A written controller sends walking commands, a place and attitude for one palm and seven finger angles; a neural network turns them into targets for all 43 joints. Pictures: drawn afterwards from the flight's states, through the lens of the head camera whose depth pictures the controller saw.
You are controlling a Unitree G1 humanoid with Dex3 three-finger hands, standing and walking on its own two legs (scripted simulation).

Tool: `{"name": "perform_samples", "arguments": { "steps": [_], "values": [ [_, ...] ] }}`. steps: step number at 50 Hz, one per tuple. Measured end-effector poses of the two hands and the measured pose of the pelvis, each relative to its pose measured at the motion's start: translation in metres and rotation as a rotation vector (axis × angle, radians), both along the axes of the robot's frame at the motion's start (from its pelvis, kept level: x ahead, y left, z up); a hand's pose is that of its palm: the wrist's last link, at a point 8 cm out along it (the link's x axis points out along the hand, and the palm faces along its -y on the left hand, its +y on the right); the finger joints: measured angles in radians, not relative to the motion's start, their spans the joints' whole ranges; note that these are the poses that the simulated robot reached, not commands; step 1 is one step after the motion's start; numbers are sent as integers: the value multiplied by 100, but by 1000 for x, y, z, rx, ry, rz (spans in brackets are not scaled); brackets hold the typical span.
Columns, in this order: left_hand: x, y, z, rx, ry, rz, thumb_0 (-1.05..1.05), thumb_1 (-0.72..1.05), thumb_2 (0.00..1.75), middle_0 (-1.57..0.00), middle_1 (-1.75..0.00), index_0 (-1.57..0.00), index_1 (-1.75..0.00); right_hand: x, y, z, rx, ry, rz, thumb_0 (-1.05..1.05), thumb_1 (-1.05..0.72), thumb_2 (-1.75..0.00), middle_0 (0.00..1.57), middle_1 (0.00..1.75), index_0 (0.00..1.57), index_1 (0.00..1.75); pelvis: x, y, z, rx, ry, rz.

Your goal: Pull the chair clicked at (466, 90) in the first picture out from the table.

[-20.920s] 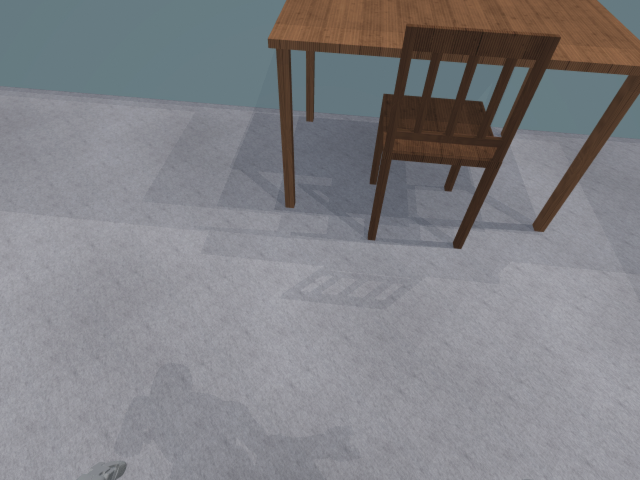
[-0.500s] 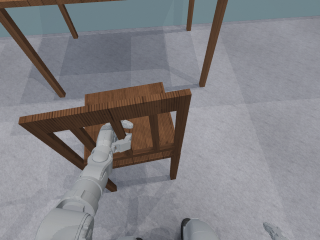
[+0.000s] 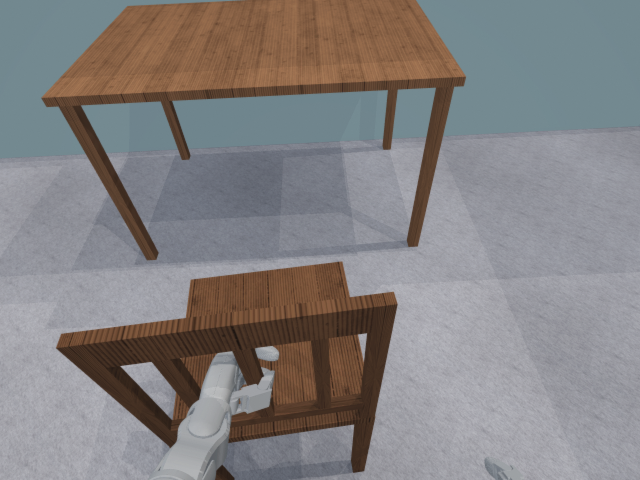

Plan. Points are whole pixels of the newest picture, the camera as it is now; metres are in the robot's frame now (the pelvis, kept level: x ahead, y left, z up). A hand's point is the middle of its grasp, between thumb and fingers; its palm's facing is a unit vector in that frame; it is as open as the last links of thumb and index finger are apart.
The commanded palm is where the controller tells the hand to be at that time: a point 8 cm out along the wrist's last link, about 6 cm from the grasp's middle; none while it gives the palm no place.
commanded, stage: stop walking, hand still on the chair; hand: left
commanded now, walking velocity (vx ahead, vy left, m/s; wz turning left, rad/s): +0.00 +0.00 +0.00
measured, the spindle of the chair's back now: (256, 382) +0.28 +0.12 -0.11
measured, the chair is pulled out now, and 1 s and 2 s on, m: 0.70 0.70 0.70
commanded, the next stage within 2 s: open the thumb and straighten the fingers in 0.30 s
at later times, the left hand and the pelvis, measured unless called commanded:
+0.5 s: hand (263, 387) +0.26 +0.10 -0.06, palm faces -0.05 -0.99 -0.14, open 5.6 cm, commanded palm +0.24 +0.14 -0.04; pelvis +0.02 -0.01 +0.00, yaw +2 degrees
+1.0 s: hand (262, 389) +0.26 +0.10 -0.06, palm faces -0.06 -0.99 -0.14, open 15.7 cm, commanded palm +0.24 +0.15 -0.04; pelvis +0.03 -0.01 -0.04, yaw +3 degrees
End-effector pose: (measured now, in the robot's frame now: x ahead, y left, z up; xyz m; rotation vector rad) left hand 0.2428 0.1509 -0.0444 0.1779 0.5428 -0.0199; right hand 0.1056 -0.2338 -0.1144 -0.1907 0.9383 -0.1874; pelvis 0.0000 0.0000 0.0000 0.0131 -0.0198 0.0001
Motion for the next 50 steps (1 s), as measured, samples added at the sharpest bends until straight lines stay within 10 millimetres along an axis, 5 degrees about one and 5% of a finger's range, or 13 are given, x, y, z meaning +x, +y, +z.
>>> {"name": "perform_samples", "arguments": {
  "steps": [13,25,34,41,50],
  "values": [
    [1,1,-1,-4,-7,-25,4,65,79,-22,-122,-50,-145,38,4,13,-16,-58,29,1,-91,-90,21,30,21,30,12,3,1,3,5,8],
    [1,0,1,-29,-13,10,5,62,79,-23,-125,-50,-145,45,-2,11,40,-72,28,1,-91,-90,21,30,21,30,16,-7,-3,3,60,26],
    [6,2,4,-25,-32,-10,2,11,52,-31,-130,-49,-143,59,-19,9,22,-164,49,1,-91,-90,21,30,21,30,19,-10,-18,1,136,29],
    [5,3,4,-18,-11,-1,0,-33,30,-34,-113,-40,-118,77,-18,3,17,-214,68,1,-91,-90,20,30,20,30,25,-10,-27,1,165,39],
    [-2,1,2,-20,-2,9,-1,-51,21,-20,-60,-21,-61,94,-5,-3,33,-249,106,1,-91,-90,20,30,21,30,32,-10,-35,-1,191,53]
  ]
}}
